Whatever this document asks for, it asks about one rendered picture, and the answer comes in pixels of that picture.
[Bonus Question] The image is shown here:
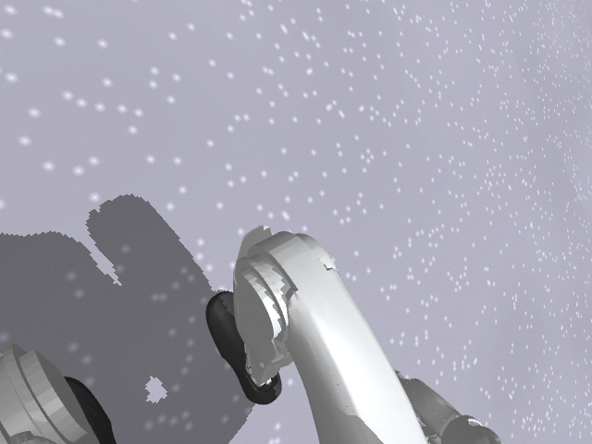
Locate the right robot hand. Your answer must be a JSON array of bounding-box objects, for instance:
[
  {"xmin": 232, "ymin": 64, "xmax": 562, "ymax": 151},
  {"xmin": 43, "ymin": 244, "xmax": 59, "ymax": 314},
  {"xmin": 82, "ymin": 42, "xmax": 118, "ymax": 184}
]
[{"xmin": 394, "ymin": 370, "xmax": 461, "ymax": 444}]

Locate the right robot foot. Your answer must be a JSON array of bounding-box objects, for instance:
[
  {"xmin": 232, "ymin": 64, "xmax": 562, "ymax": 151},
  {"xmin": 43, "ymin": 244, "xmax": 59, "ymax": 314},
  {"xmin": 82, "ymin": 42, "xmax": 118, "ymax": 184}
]
[{"xmin": 205, "ymin": 291, "xmax": 282, "ymax": 405}]

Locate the left robot foot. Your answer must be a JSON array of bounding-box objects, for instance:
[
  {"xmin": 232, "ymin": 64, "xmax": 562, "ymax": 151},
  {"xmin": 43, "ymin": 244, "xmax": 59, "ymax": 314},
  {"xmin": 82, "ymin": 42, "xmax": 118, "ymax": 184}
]
[{"xmin": 64, "ymin": 376, "xmax": 117, "ymax": 444}]

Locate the right robot arm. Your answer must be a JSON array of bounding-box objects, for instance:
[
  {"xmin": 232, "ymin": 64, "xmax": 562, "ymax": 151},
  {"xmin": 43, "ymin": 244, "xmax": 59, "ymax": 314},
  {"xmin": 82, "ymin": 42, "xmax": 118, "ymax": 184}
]
[{"xmin": 441, "ymin": 415, "xmax": 505, "ymax": 444}]

